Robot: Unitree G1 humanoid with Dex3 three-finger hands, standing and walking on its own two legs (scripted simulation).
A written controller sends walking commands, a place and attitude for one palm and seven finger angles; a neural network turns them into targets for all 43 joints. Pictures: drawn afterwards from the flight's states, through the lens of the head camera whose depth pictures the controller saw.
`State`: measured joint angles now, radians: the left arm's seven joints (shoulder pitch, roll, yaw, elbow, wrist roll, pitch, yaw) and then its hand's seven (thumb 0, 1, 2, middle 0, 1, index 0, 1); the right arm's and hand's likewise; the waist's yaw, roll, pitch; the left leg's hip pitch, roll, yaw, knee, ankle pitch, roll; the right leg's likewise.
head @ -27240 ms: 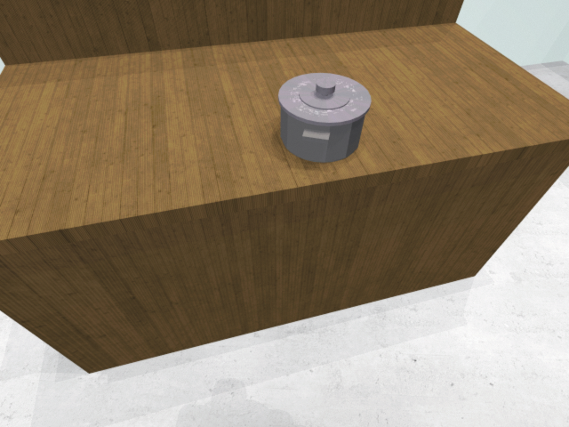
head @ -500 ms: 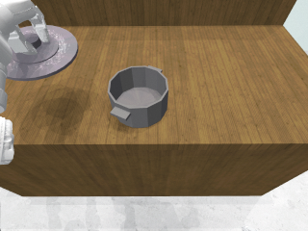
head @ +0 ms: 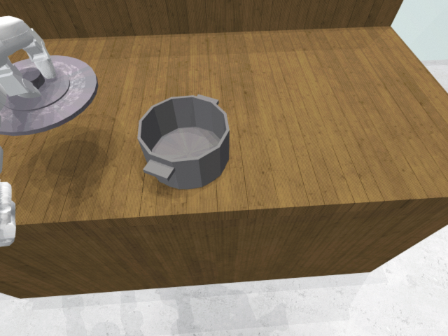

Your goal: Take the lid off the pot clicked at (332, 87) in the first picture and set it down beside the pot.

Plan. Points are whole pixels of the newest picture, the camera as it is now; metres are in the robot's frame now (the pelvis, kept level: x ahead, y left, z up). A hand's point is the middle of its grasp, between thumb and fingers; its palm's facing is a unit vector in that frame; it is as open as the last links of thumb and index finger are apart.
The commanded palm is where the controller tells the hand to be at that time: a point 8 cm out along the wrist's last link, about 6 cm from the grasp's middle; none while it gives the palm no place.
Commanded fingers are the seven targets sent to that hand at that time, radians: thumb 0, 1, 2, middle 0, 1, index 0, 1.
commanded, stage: lower the lid onto the table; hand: left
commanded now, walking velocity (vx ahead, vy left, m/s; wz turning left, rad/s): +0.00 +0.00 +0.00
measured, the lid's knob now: (29, 78) +0.50 +0.30 +0.19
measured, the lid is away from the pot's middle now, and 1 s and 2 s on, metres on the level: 0.24 0.24 0.23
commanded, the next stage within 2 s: none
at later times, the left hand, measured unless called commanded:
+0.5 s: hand (31, 100) +0.46 +0.29 +0.18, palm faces -0.36 -0.09 -0.93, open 6.8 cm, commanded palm +0.47 +0.29 +0.25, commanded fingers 0.00 0.84 0.76 -0.94 -1.02 -0.92 -1.01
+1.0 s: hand (40, 118) +0.46 +0.30 +0.14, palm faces -0.41 -0.08 -0.91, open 6.7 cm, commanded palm +0.47 +0.30 +0.21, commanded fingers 0.00 0.84 0.76 -0.94 -1.02 -0.92 -1.01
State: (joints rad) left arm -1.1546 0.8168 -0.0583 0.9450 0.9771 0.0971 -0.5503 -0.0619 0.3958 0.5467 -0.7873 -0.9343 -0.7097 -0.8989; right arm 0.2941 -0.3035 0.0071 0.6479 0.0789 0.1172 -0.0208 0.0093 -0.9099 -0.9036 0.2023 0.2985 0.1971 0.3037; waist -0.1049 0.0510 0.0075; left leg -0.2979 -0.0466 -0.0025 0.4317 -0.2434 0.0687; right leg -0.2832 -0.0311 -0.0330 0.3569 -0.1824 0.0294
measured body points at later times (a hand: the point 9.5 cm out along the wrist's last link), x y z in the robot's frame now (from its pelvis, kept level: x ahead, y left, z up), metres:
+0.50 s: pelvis +0.00 +0.00 +0.00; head +0.06 +0.00 +0.44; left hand +0.47 +0.29 +0.23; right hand +0.07 -0.27 -0.12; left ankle -0.02 +0.08 -0.74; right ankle -0.01 -0.15 -0.74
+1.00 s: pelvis +0.00 +0.01 +0.00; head +0.06 +0.01 +0.44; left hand +0.48 +0.30 +0.19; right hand +0.05 -0.27 -0.12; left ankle -0.02 +0.08 -0.74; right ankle -0.01 -0.15 -0.74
